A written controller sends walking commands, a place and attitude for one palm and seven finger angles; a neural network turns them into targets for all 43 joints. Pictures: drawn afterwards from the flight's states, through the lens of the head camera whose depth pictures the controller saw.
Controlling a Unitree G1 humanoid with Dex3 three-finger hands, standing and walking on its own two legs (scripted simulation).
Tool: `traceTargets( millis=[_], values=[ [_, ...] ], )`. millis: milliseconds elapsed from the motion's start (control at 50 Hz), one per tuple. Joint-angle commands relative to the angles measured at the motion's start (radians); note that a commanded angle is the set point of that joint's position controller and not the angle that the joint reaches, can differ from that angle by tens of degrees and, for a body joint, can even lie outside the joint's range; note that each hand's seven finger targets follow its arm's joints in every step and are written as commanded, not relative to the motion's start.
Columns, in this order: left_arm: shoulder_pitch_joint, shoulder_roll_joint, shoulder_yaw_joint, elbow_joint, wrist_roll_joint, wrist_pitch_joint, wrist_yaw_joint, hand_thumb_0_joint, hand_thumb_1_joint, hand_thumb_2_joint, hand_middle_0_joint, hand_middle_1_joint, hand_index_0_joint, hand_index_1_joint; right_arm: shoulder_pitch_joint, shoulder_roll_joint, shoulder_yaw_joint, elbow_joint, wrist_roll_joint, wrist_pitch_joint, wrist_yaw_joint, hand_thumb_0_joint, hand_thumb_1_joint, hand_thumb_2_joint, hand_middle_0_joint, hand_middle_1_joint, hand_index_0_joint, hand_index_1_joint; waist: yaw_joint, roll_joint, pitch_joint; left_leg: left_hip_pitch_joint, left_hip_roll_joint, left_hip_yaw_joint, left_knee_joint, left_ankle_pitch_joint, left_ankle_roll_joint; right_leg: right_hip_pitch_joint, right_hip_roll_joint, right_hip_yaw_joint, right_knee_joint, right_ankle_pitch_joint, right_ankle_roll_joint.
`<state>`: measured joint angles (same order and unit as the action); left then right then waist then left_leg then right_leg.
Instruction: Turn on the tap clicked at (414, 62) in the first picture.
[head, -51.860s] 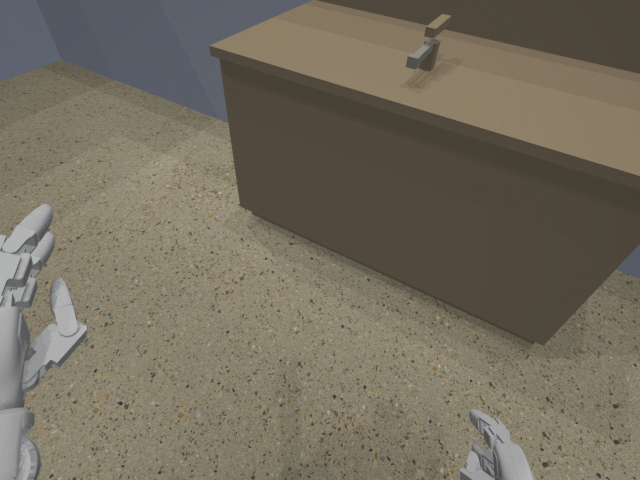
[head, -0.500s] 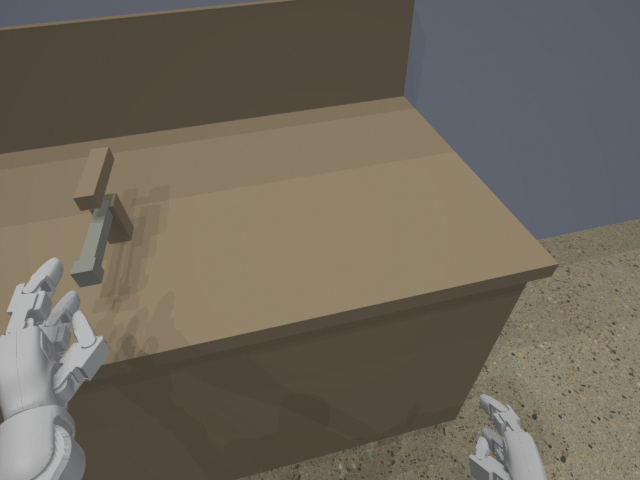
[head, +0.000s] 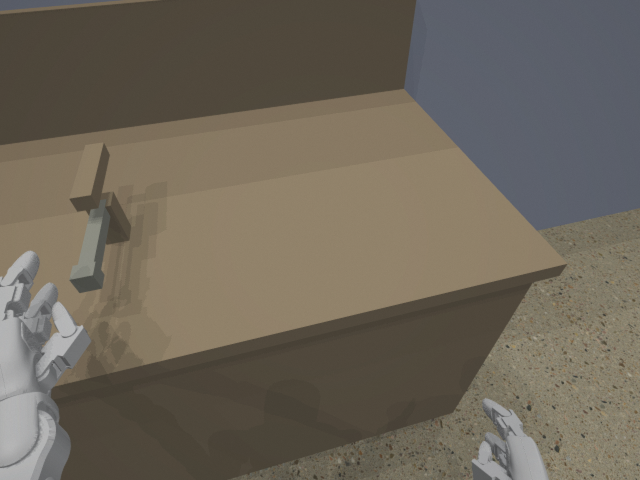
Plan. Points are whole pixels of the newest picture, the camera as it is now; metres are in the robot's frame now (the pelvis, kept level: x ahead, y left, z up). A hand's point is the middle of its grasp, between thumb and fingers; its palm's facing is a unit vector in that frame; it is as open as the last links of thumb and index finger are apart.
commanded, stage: reach beside the lever's end, fingers flat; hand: left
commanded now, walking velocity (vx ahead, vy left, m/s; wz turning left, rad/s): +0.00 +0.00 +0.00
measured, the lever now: (87, 277) +0.32 +0.35 +0.09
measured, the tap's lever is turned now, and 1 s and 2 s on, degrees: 0 0 0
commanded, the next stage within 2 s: push the lever round in 1.44 s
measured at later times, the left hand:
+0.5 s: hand (71, 313) +0.25 +0.32 +0.11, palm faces +0.60 -0.79 -0.11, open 7.7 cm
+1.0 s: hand (67, 290) +0.29 +0.36 +0.09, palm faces +0.61 -0.78 -0.13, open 7.8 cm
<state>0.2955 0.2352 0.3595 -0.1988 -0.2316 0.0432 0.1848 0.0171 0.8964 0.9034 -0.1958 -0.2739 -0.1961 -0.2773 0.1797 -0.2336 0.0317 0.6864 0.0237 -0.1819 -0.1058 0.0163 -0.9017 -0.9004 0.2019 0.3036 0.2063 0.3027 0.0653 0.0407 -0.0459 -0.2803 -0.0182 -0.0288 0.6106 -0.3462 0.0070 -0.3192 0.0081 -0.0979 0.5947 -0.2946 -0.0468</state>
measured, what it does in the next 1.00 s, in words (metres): stands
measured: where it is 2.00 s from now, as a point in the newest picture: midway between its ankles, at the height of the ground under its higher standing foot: outside the picture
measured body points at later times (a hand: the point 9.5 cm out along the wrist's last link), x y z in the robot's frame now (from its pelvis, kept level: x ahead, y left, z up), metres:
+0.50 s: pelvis -0.01 +0.00 +0.00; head +0.00 -0.01 +0.45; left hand +0.21 +0.36 +0.12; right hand +0.17 -0.23 -0.09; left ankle -0.02 +0.12 -0.73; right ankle +0.01 -0.09 -0.73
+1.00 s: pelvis +0.00 +0.00 -0.01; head +0.03 -0.02 +0.44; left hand +0.26 +0.40 +0.10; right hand +0.13 -0.27 -0.11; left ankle -0.02 +0.11 -0.73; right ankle +0.01 -0.09 -0.73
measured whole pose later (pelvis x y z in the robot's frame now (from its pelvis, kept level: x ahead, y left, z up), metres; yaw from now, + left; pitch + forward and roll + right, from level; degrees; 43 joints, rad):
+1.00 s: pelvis +0.00 +0.00 -0.01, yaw -1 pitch +6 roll +0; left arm -0.12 0.44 0.60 0.49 -0.22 -0.13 0.00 0.02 0.90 0.90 -0.16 -0.15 -0.16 -0.16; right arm 0.23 -0.27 0.01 0.71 0.03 -0.14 -0.11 0.01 -0.90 -0.90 0.20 0.30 0.21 0.30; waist 0.01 0.04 -0.05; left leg -0.42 -0.01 -0.03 0.67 -0.36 0.00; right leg -0.46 0.02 -0.10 0.64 -0.30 -0.05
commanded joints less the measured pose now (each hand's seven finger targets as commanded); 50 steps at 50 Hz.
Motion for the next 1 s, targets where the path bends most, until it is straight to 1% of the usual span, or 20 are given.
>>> traceTargets(
  millis=[0, 20, 120, 160, 260, 300, 320, 380, 420, 460, 500, 560, 620, 680, 780, 820, 860, 920, 960, 980],
  values=[
    [-0.182, 0.190, 0.080, -0.181, -0.001, -0.083, -0.026, 0.000, 0.900, 0.900, -0.184, -0.252, -0.184, -0.252, -0.120, -0.121, -0.045, -0.148, 0.004, -0.059, -0.015, 0.000, -0.900, -0.900, 0.200, 0.300, 0.200, 0.300, -0.011, 0.006, -0.112, -0.021, 0.003, -0.020, -0.097, 0.245, 0.000, 0.083, -0.025, 0.046, -0.088, 0.165, 0.019],
    [-0.190, 0.211, 0.108, -0.177, 0.001, -0.085, -0.026, 0.000, 0.900, 0.900, -0.183, -0.250, -0.183, -0.250, -0.130, -0.118, -0.045, -0.145, 0.008, -0.059, -0.018, 0.000, -0.900, -0.900, 0.200, 0.300, 0.200, 0.300, -0.005, 0.012, -0.114, -0.016, 0.004, -0.021, -0.099, 0.255, -0.003, 0.084, -0.023, 0.044, -0.087, 0.169, 0.017],
    [-0.215, 0.208, 0.092, -0.152, 0.009, -0.102, -0.035, 0.000, 0.900, 0.900, -0.179, -0.238, -0.179, -0.238, -0.125, -0.121, -0.046, -0.142, 0.006, -0.067, -0.016, 0.000, -0.900, -0.900, 0.200, 0.300, 0.200, 0.300, -0.004, 0.050, -0.128, -0.002, 0.005, -0.026, -0.099, 0.274, -0.016, 0.070, -0.022, 0.039, -0.075, 0.169, 0.014],
    [-0.251, 0.207, 0.090, -0.109, 0.009, -0.107, -0.033, 0.000, 0.900, 0.900, -0.178, -0.233, -0.178, -0.233, -0.114, -0.125, -0.048, -0.137, 0.005, -0.063, -0.016, 0.000, -0.900, -0.900, 0.200, 0.300, 0.200, 0.300, -0.013, 0.009, -0.120, -0.017, 0.007, -0.031, -0.102, 0.254, -0.016, 0.061, -0.019, 0.036, -0.076, 0.149, 0.014],
    [-0.300, 0.258, 0.140, -0.048, 0.010, -0.119, -0.030, 0.000, 0.900, 0.900, -0.173, -0.220, -0.173, -0.220, -0.117, -0.130, -0.052, -0.134, 0.002, -0.053, -0.016, 0.000, -0.900, -0.900, 0.200, 0.300, 0.200, 0.300, -0.009, -0.013, -0.148, -0.031, 0.003, -0.023, -0.096, 0.246, -0.012, 0.074, -0.020, 0.044, -0.075, 0.153, 0.016],
    [-0.311, 0.262, 0.141, -0.029, 0.011, -0.120, -0.037, 0.000, 0.900, 0.900, -0.172, -0.215, -0.172, -0.215, -0.118, -0.129, -0.051, -0.134, 0.002, -0.049, -0.015, 0.000, -0.900, -0.900, 0.200, 0.300, 0.200, 0.300, -0.004, 0.027, -0.155, -0.031, 0.001, -0.020, -0.094, 0.258, -0.014, 0.077, -0.022, 0.046, -0.071, 0.166, 0.014],
    [-0.309, 0.293, 0.174, -0.031, 0.017, -0.124, -0.033, 0.000, 0.900, 0.900, -0.171, -0.212, -0.171, -0.212, -0.124, -0.126, -0.051, -0.132, 0.005, -0.046, -0.016, 0.000, -0.900, -0.900, 0.200, 0.300, 0.200, 0.300, 0.004, 0.052, -0.166, -0.025, 0.002, -0.021, -0.097, 0.271, -0.018, 0.087, -0.021, 0.046, -0.067, 0.170, 0.011],
    [-0.346, 0.286, 0.163, 0.018, 0.010, -0.131, -0.048, 0.000, 0.900, 0.900, -0.168, -0.205, -0.168, -0.205, -0.111, -0.131, -0.052, -0.131, 0.003, -0.043, -0.015, 0.000, -0.900, -0.900, 0.200, 0.300, 0.200, 0.300, -0.007, 0.024, -0.161, -0.040, 0.002, -0.019, -0.092, 0.258, -0.009, 0.078, -0.019, 0.047, -0.069, 0.172, 0.014],
    [-0.349, 0.307, 0.187, 0.052, 0.008, -0.138, -0.054, 0.000, 0.900, 0.900, -0.167, -0.200, -0.167, -0.200, -0.117, -0.132, -0.051, -0.126, 0.008, -0.041, -0.018, 0.000, -0.900, -0.900, 0.200, 0.300, 0.200, 0.300, -0.006, 0.033, -0.140, -0.050, 0.002, -0.019, -0.093, 0.238, -0.004, 0.071, -0.019, 0.050, -0.074, 0.158, 0.014],
    [-0.376, 0.328, 0.202, 0.108, -0.002, -0.143, -0.070, 0.000, 0.900, 0.900, -0.165, -0.195, -0.165, -0.195, -0.103, -0.141, -0.054, -0.120, 0.008, -0.038, -0.021, 0.000, -0.900, -0.900, 0.200, 0.300, 0.200, 0.300, -0.016, -0.009, -0.137, -0.069, 0.001, -0.015, -0.088, 0.211, 0.006, 0.067, -0.018, 0.056, -0.079, 0.145, 0.019],
    [-0.435, 0.339, 0.198, 0.140, -0.005, -0.149, -0.085, 0.000, 0.900, 0.900, -0.163, -0.190, -0.163, -0.190, -0.103, -0.146, -0.053, -0.119, 0.010, -0.036, -0.024, 0.000, -0.900, -0.900, 0.200, 0.300, 0.200, 0.300, -0.026, -0.010, -0.134, -0.081, -0.002, -0.015, -0.084, 0.182, 0.012, 0.055, -0.020, 0.060, -0.081, 0.122, 0.022],
    [-0.498, 0.399, 0.236, 0.211, 0.000, -0.162, -0.100, 0.000, 0.900, 0.900, -0.161, -0.183, -0.161, -0.183, -0.096, -0.151, -0.053, -0.108, 0.012, -0.032, -0.030, 0.000, -0.900, -0.900, 0.200, 0.300, 0.200, 0.300, -0.030, 0.010, -0.132, -0.096, -0.003, -0.019, -0.082, 0.149, 0.017, 0.046, -0.020, 0.068, -0.085, 0.089, 0.022],
    [-0.584, 0.433, 0.238, 0.212, 0.015, -0.192, -0.111, 0.000, 0.900, 0.900, -0.158, -0.175, -0.158, -0.175, -0.088, -0.152, -0.051, -0.102, 0.010, -0.035, -0.033, 0.000, -0.900, -0.900, 0.200, 0.300, 0.200, 0.300, -0.038, 0.082, -0.172, -0.081, -0.006, -0.015, -0.070, 0.152, 0.019, 0.050, -0.022, 0.075, -0.075, 0.096, 0.020],
    [-0.563, 0.445, 0.249, 0.279, 0.009, -0.214, -0.130, 0.000, 0.900, 0.900, -0.156, -0.167, -0.156, -0.167, -0.060, -0.161, -0.058, -0.097, 0.006, -0.037, -0.029, 0.000, -0.900, -0.900, 0.200, 0.300, 0.200, 0.300, -0.036, 0.054, -0.209, -0.088, -0.005, -0.015, -0.056, 0.186, 0.023, 0.067, -0.018, 0.074, -0.061, 0.146, 0.021],
    [-0.569, 0.477, 0.280, 0.404, -0.006, -0.215, -0.169, 0.000, 0.900, 0.900, -0.152, -0.155, -0.152, -0.155, -0.032, -0.172, -0.065, -0.095, 0.011, -0.023, -0.026, 0.000, -0.900, -0.900, 0.200, 0.300, 0.200, 0.300, -0.038, -0.003, -0.201, -0.136, -0.007, -0.011, -0.043, 0.201, 0.028, 0.080, -0.020, 0.078, -0.054, 0.190, 0.030],
    [-0.562, 0.507, 0.305, 0.414, 0.000, -0.216, -0.174, 0.000, 0.900, 0.900, -0.150, -0.150, -0.150, -0.150, -0.025, -0.174, -0.067, -0.099, 0.013, -0.016, -0.024, 0.000, -0.900, -0.900, 0.200, 0.300, 0.200, 0.300, -0.028, 0.029, -0.215, -0.130, -0.007, -0.010, -0.039, 0.230, 0.027, 0.086, -0.020, 0.075, -0.046, 0.217, 0.027],
    [-0.584, 0.520, 0.307, 0.436, 0.004, -0.219, -0.179, 0.000, 0.900, 0.900, -0.150, -0.150, -0.150, -0.150, -0.007, -0.176, -0.069, -0.100, 0.012, -0.010, -0.018, 0.000, -0.900, -0.900, 0.200, 0.300, 0.200, 0.300, -0.034, 0.038, -0.217, -0.135, -0.007, -0.009, -0.035, 0.238, 0.028, 0.077, -0.018, 0.075, -0.042, 0.227, 0.029],
    [-0.597, 0.573, 0.356, 0.471, 0.014, -0.242, -0.173, 0.000, 0.900, 0.900, -0.150, -0.150, -0.150, -0.150, 0.006, -0.180, -0.074, -0.097, 0.009, 0.001, -0.015, 0.000, -0.900, -0.900, 0.200, 0.300, 0.200, 0.300, -0.035, 0.015, -0.221, -0.154, -0.003, -0.008, -0.023, 0.244, 0.032, 0.080, -0.015, 0.079, -0.033, 0.235, 0.032],
    [-0.641, 0.584, 0.355, 0.495, 0.017, -0.262, -0.181, 0.000, 0.900, 0.900, -0.150, -0.150, -0.150, -0.150, 0.020, -0.180, -0.074, -0.095, 0.008, 0.008, -0.013, 0.000, -0.900, -0.900, 0.200, 0.300, 0.200, 0.300, -0.044, 0.037, -0.219, -0.166, -0.006, -0.007, -0.017, 0.233, 0.032, 0.066, -0.015, 0.084, -0.028, 0.228, 0.032],
    [-0.661, 0.589, 0.355, 0.514, 0.016, -0.271, -0.186, 0.000, 0.900, 0.900, -0.150, -0.150, -0.150, -0.150, 0.025, -0.183, -0.075, -0.089, 0.007, 0.010, -0.012, 0.000, -0.900, -0.900, 0.200, 0.300, 0.200, 0.300, -0.055, 0.018, -0.216, -0.175, -0.005, -0.006, -0.012, 0.223, 0.034, 0.061, -0.014, 0.086, -0.028, 0.222, 0.034]
  ],
)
